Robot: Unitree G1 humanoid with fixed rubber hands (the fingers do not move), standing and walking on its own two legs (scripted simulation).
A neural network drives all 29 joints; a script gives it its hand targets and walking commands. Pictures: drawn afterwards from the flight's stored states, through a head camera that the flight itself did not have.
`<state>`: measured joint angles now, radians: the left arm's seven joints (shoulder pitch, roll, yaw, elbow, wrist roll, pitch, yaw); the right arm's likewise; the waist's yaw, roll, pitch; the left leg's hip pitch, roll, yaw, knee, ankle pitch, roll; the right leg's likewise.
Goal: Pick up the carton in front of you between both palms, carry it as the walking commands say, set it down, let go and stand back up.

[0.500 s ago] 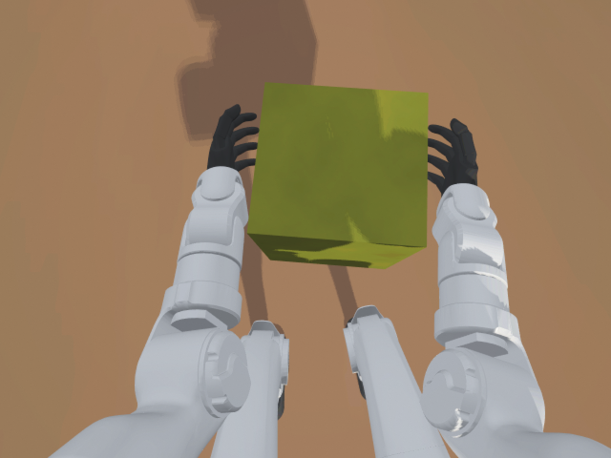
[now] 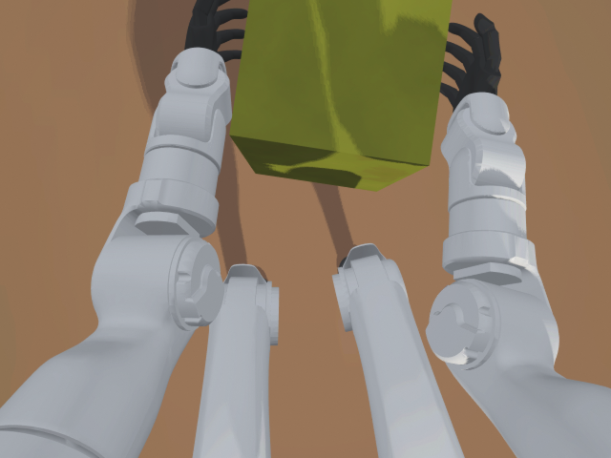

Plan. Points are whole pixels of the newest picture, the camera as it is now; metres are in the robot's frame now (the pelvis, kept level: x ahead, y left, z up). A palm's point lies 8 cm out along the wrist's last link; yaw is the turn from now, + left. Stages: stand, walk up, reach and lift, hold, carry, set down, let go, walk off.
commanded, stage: set down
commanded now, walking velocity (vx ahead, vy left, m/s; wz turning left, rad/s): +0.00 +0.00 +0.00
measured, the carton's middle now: (331, 99) +0.51 -0.08 -0.22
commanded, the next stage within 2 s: none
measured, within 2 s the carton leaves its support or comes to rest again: rests again in 1.30 s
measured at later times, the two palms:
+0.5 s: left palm (240, 59) +0.59 +0.04 -0.24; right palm (442, 107) +0.49 -0.24 -0.24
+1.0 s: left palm (235, 60) +0.59 +0.05 -0.24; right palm (441, 109) +0.49 -0.24 -0.24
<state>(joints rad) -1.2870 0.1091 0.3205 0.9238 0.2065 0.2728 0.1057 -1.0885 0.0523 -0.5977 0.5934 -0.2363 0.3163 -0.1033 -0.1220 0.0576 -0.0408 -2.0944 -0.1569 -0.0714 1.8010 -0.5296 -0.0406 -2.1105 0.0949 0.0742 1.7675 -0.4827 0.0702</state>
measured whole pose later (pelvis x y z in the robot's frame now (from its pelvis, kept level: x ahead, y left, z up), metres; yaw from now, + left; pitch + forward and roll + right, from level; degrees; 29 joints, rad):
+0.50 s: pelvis +0.00 +0.00 -0.08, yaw -1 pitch +43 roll -3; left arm -1.58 0.26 0.07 1.10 0.04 0.25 0.13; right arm -1.26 -0.05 -0.58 0.67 -0.10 0.29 -0.09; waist -0.16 0.03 0.26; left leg -2.24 -0.17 -0.06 2.11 -0.62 -0.04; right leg -2.24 0.09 0.04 2.05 -0.57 0.08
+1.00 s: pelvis +0.00 +0.01 -0.09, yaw -2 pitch +39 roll -4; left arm -1.65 0.27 0.19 1.18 0.14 0.21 0.05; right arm -1.33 -0.08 -0.66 0.75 -0.19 0.24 0.02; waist -0.16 0.04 0.34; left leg -2.23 -0.16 -0.05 2.17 -0.61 -0.01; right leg -2.21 0.08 0.03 2.10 -0.57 0.10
